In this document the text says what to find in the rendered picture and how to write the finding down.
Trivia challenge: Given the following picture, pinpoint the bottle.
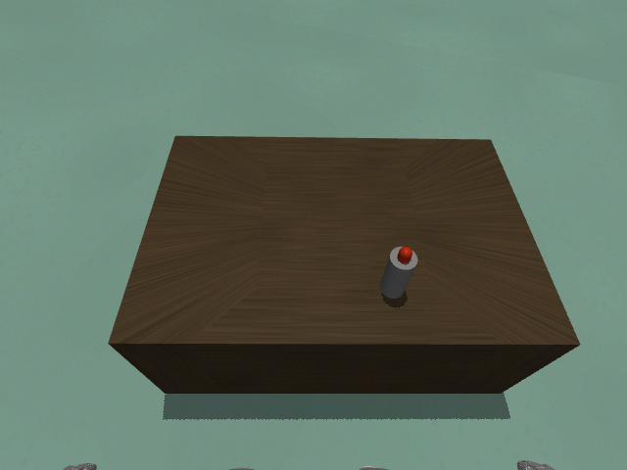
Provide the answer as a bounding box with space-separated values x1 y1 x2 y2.
380 247 417 299

